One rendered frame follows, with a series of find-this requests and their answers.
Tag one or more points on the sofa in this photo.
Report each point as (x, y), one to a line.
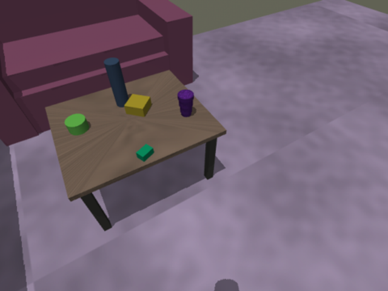
(53, 51)

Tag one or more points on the coffee table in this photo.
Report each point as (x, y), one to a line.
(106, 152)

